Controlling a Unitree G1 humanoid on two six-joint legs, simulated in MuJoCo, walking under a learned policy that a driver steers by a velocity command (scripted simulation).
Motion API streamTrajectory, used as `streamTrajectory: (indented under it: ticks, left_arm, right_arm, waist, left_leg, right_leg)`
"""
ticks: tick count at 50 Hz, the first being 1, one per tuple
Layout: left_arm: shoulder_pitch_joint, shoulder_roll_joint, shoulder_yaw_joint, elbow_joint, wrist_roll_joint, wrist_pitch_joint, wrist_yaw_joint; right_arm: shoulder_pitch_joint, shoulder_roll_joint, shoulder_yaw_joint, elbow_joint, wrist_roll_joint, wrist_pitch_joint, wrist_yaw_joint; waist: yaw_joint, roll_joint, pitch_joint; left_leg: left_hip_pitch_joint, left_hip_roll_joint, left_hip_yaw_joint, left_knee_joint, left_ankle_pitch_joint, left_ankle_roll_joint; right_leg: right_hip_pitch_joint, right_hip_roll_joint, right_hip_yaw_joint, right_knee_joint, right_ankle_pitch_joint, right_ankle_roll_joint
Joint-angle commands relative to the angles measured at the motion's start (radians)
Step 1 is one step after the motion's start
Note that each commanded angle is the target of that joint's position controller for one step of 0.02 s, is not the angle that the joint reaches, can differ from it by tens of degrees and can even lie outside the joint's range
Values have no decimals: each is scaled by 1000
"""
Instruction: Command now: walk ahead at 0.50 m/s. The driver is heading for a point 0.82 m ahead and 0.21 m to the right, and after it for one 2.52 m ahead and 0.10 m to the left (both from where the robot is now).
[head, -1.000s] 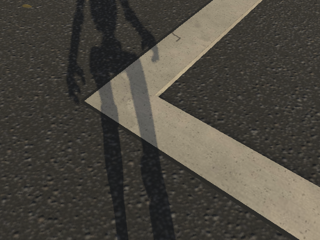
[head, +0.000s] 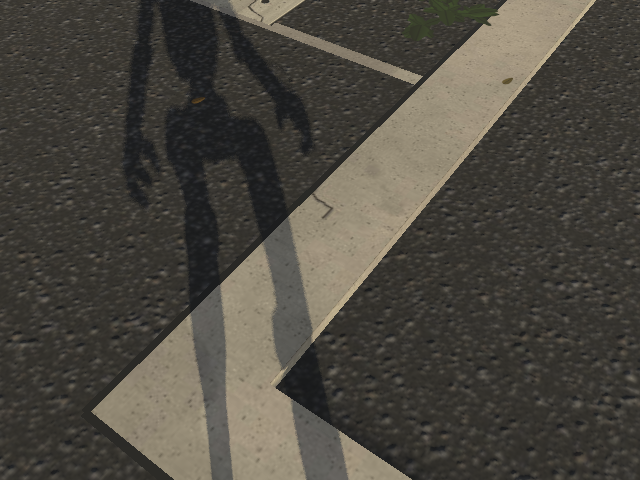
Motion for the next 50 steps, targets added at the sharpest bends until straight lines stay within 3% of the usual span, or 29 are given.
streamTrajectory:
  ticks: [1, 4, 7, 9, 10, 11, 12, 13, 14, 15, 16, 18, 22, 26, 27, 29, 34, 36, 38, 39, 40, 41, 42, 43, 44, 46, 48, 49, 50]
  left_arm:
    - [12, 163, 30, -37, -9, -8, 10]
    - [63, 168, 34, -9, -14, 7, 12]
    - [59, 186, 44, 1, -18, 22, 19]
    - [12, 195, 46, -10, -19, 31, 21]
    - [11, 164, 34, -17, -15, 34, 19]
    - [49, 107, 14, -43, 0, 32, 18]
    - [138, 3, -16, -37, -11, 9, 11]
    - [61, 126, 14, -37, -40, -8, 8]
    - [-14, 161, 25, -61, -54, -17, 8]
    - [-51, 151, 28, -64, -48, -16, 16]
    - [-58, 140, 36, -60, -38, -5, 22]
    - [-11, 91, 38, -47, -39, 24, 19]
    - [-90, 78, 45, -84, -32, 52, 21]
    - [-198, 62, 39, -129, -17, 34, -5]
    - [-216, 56, 37, -135, -11, 34, -12]
    - [-266, 62, 39, -155, -17, 29, -23]
    - [-399, 50, 26, -241, -25, 31, -60]
    - [-405, 59, 29, -265, -24, 38, -74]
    - [-315, 114, 54, -261, -23, 44, -76]
    - [-267, 142, 72, -239, -26, 45, -70]
    - [-180, 159, 95, -209, -31, 46, -65]
    - [-36, 163, 115, -187, -23, 56, -56]
    - [57, 180, 115, -128, -18, 55, -36]
    - [65, 254, 114, -125, 20, 43, -33]
    - [63, 249, 107, -137, 23, 27, -32]
    - [-50, 170, 84, -159, -11, 5, -35]
    - [-108, 113, 62, -177, -18, -4, -18]
    - [-109, 150, 69, -177, -19, -4, -7]
    - [-96, 162, 71, -172, -17, -4, 5]
  right_arm:
    - [-99, -27, 4, -67, 5, -13, 12]
    - [-173, -32, 10, -97, 11, -19, 30]
    - [-165, -60, 5, -112, 13, -28, 45]
    - [-15, -109, -21, -72, 10, -31, 44]
    - [157, -161, -48, -20, 5, -32, 37]
    - [322, -240, -68, 8, -14, -30, 25]
    - [344, -255, -64, 18, -13, -29, 32]
    - [308, -162, -39, 11, -3, -32, 31]
    - [228, -124, -27, -3, -3, -35, 26]
    - [153, -101, -19, -14, -10, -38, 27]
    - [109, -71, -12, -15, -16, -43, 29]
    - [92, -45, -7, -2, -28, -48, 29]
    - [122, -89, -21, 24, -32, -54, 9]
    - [134, -115, -27, 25, -30, -51, -12]
    - [156, -121, -29, 31, -31, -52, -17]
    - [191, -105, -26, 46, -24, -49, -24]
    - [256, -130, -42, 65, -7, -14, -28]
    - [245, -165, -54, 57, 8, 0, -33]
    - [225, -203, -66, 46, 16, 13, -36]
    - [263, -185, -64, 40, 19, 21, -34]
    - [291, -161, -54, 38, 15, 26, -31]
    - [207, -162, -50, 18, 15, 11, -21]
    - [107, -166, -49, -30, 24, -18, -15]
    - [95, -107, -25, -94, 38, -58, -14]
    - [34, -110, -18, -121, 38, -81, -9]
    - [-2, -118, -24, -113, 23, -87, -8]
    - [-6, -98, -25, -102, 3, -75, -10]
    - [7, -82, -21, -114, 0, -71, -6]
    - [-2, -77, -16, -118, -7, -70, -2]
  waist:
    - [1, -95, 65]
    - [22, -95, 91]
    - [-10, -114, 78]
    - [-102, -132, -15]
    - [-172, -106, -124]
    - [-199, 42, -279]
    - [-151, 265, -381]
    - [-176, 152, -293]
    - [-159, 111, -162]
    - [-125, 38, -103]
    - [-99, 37, -49]
    - [-58, 60, -29]
    - [-53, 21, 36]
    - [-73, 6, 48]
    - [-83, 0, 44]
    - [-98, -14, 73]
    - [-136, -22, 128]
    - [-116, -4, 117]
    - [-56, 19, 44]
    - [-51, 14, -7]
    - [-16, 14, -60]
    - [109, -15, -120]
    - [158, -133, -106]
    - [96, -263, -250]
    - [101, -172, -267]
    - [24, -40, -87]
    - [-18, -2, -23]
    - [-49, -45, -12]
    - [-52, -52, 8]
  left_leg:
    - [35, -31, 39, -132, 105, -3]
    - [8, -47, 40, -203, 62, 11]
    - [52, -64, 41, -247, -40, 48]
    - [284, -124, 93, -273, -75, 84]
    - [549, -113, 73, -261, -55, 116]
    - [886, 120, -222, -264, -123, 199]
    - [1088, 288, -651, -415, -286, 314]
    - [1020, 253, -602, -448, -369, 264]
    - [881, 225, -436, -465, -314, 216]
    - [743, 189, -327, -499, -244, 188]
    - [639, 154, -235, -536, -176, 171]
    - [543, 122, -124, -588, -118, 160]
    - [535, 116, 10, -637, -7, 165]
    - [543, 73, 153, -649, 66, 140]
    - [570, 94, 162, -641, 88, 144]
    - [634, 94, 198, -605, 82, 134]
    - [810, 153, 236, -507, 158, 120]
    - [824, 159, 258, -441, 341, 94]
    - [849, 162, 266, -287, 602, 79]
    - [827, 128, 284, -170, 708, 69]
    - [721, 88, 294, -15, 693, 45]
    - [460, 22, 306, 254, 663, -23]
    - [136, -89, 252, 606, -120, -74]
    - [-15, -156, 100, 826, -585, -49]
    - [-21, -116, -30, 761, -594, -12]
    - [-8, -48, -39, 544, -487, 17]
    - [69, -27, -26, 426, -395, -1]
    - [92, -30, -23, 355, -368, -23]
    - [92, -19, -23, 310, -361, -38]
  right_leg:
    - [-48, -251, 114, -100, 195, -132]
    - [52, -293, 118, -59, 210, -132]
    - [137, -337, 130, 12, 322, -111]
    - [129, -305, 92, 183, 613, -80]
    - [23, -247, 64, 391, 607, -50]
    - [-255, -156, 17, 745, 268, -5]
    - [-556, -1, 106, 1006, -398, 27]
    - [-653, -59, 211, 1107, -389, 12]
    - [-690, -107, 188, 1103, -294, -2]
    - [-642, -156, 169, 1054, -200, -1]
    - [-598, -183, 170, 1002, -143, 3]
    - [-514, -209, 176, 957, -87, 4]
    - [-622, -210, 195, 836, 55, 21]
    - [-586, -182, 125, 592, 287, 31]
    - [-589, -186, 115, 593, 320, 30]
    - [-626, -182, 116, 507, 392, 19]
    - [-723, -171, 58, 378, 272, -10]
    - [-633, -142, 24, 319, 229, -24]
    - [-482, -76, -32, 324, 125, -55]
    - [-369, -16, -78, 340, 75, -69]
    - [-184, 29, -89, 342, 42, -93]
    - [165, 7, -33, 238, 161, -152]
    - [386, -114, 175, 137, 246, -220]
    - [543, -302, 510, 201, 402, -305]
    - [466, -326, 547, 150, 443, -301]
    - [233, -260, 455, 110, 344, -241]
    - [66, -200, 403, 42, 374, -216]
    - [6, -223, 431, 22, 393, -245]
    - [-33, -243, 440, 14, 433, -253]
